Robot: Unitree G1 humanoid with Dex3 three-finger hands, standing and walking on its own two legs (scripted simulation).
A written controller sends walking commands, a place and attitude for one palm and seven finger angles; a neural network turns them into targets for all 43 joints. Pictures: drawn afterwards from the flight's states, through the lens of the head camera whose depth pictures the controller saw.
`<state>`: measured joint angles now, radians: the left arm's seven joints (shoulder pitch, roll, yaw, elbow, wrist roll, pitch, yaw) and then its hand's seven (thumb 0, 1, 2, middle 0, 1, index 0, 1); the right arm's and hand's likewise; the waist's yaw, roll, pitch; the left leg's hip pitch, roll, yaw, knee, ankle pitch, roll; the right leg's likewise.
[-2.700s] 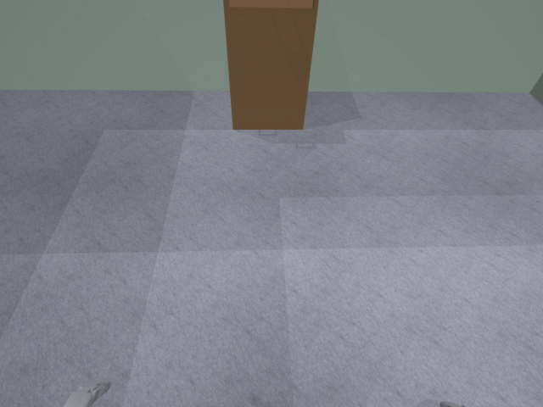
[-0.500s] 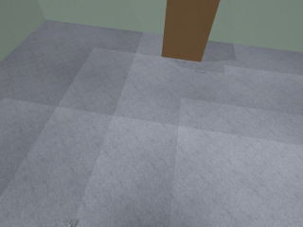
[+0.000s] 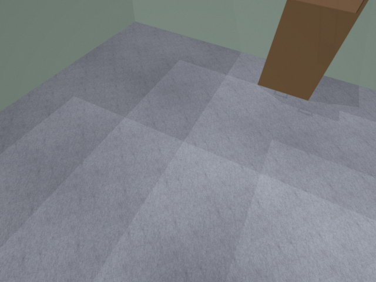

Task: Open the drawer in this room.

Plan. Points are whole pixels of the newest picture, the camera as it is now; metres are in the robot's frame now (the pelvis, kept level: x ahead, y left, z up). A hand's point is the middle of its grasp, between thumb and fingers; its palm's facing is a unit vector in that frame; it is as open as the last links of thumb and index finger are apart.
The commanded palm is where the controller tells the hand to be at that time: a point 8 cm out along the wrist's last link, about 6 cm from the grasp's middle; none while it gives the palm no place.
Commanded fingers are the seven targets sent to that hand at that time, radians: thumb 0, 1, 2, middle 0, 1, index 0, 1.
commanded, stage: stand and wait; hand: left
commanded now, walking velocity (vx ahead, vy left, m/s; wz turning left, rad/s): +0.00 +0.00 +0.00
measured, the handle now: out of the picture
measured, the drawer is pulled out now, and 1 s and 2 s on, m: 0.00 0.00 0.00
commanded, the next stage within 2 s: turn or walk to find it in 0.52 s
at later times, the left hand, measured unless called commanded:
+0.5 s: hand out of the picture +0.02 +0.20 -0.16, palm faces +0.02 -0.98 -0.22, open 7.4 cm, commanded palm none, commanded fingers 0.00 0.90 0.90 -0.20 -0.30 -0.20 -0.30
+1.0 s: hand out of the picture -0.01 +0.16 -0.17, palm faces -0.06 -0.98 -0.17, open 7.4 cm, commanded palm none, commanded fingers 0.00 0.90 0.90 -0.20 -0.30 -0.20 -0.30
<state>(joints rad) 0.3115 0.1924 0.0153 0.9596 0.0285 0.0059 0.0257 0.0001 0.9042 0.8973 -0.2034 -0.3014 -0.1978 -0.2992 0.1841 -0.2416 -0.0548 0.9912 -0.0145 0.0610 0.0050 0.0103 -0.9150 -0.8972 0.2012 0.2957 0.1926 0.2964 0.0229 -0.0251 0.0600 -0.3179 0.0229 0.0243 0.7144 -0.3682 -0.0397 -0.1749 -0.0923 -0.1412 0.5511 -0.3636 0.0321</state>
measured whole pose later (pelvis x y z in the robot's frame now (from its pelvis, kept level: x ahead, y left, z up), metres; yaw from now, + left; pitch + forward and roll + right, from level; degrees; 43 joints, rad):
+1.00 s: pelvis -0.02 +0.00 +0.00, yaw -6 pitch -1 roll +0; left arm 0.28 0.13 0.03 1.10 0.01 0.04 0.02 0.00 0.91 0.90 -0.20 -0.30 -0.20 -0.30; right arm 0.30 -0.14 -0.03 1.13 -0.02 0.03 -0.04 0.01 -0.91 -0.90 0.20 0.30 0.20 0.30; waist 0.00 0.01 0.05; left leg -0.23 0.06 0.14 0.53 -0.29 0.00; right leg -0.27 0.04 0.01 0.53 -0.25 -0.03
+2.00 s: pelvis +0.11 -0.03 +0.00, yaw -11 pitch -1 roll +1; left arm 0.32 0.16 0.02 1.15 0.02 0.01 0.01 0.00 0.91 0.90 -0.20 -0.30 -0.19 -0.30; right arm 0.28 -0.16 -0.02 1.13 -0.03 -0.02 -0.03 0.01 -0.92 -0.90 0.20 0.30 0.20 0.30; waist 0.02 -0.01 0.01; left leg -0.05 0.05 0.19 0.48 -0.40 -0.01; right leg -0.21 -0.06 -0.08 0.62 -0.38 0.00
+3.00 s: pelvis +0.46 -0.14 +0.01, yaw -23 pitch -1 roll -1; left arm 0.24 0.19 0.06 1.05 0.02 -0.03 0.03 0.00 0.91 0.90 -0.20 -0.30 -0.19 -0.30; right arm 0.24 -0.17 -0.04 1.08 -0.02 -0.07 -0.04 -0.02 -0.96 -0.90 0.21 0.30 0.20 0.30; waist 0.01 -0.04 0.08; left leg -0.22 -0.01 0.18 0.45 -0.22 0.10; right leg -0.49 -0.08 -0.02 1.14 -0.33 0.03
